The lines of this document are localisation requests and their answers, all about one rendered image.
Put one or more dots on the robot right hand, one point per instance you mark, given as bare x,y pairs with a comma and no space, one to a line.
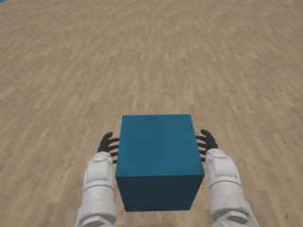
210,142

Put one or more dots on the robot left hand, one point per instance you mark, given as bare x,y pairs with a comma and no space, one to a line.
103,145

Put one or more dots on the left robot forearm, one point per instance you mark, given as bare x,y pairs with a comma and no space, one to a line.
98,193

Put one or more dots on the carton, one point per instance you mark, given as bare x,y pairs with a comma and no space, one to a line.
158,166

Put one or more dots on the right robot forearm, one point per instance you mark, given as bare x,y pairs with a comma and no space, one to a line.
227,199

